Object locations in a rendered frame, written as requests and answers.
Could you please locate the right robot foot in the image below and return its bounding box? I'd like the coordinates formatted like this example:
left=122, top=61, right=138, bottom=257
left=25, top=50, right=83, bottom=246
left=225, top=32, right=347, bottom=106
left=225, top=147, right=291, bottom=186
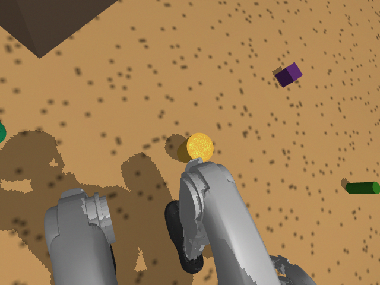
left=164, top=200, right=204, bottom=274

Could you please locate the right robot hand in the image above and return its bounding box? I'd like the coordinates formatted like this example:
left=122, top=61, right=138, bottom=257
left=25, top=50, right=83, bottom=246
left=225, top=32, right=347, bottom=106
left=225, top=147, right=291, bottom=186
left=270, top=255, right=317, bottom=285

